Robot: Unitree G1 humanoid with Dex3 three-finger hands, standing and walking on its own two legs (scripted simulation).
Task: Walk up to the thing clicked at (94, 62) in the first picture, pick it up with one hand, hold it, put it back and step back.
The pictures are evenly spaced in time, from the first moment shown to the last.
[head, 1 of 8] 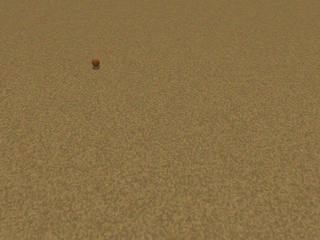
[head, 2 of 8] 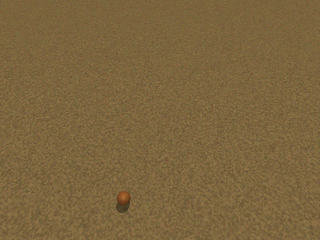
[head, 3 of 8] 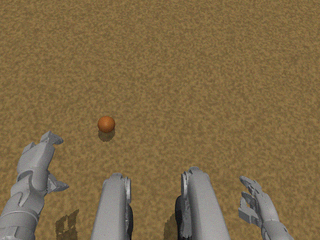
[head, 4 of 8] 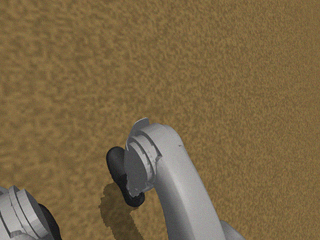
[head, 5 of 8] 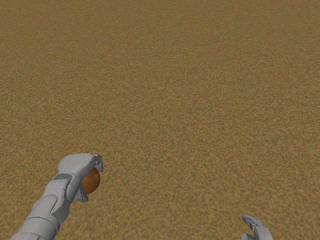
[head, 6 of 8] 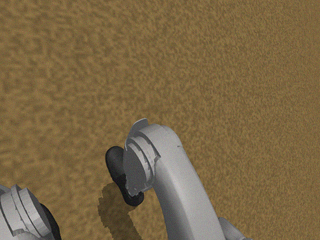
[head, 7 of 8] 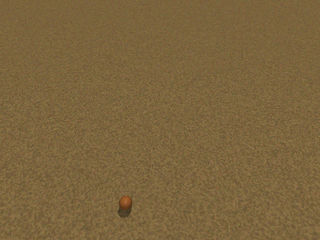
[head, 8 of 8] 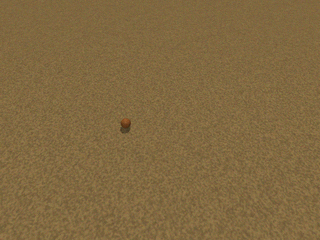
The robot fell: no
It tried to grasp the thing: yes
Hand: left
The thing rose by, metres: 0.68
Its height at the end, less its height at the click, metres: +0.00
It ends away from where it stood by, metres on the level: 0.01
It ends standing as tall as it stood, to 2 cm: yes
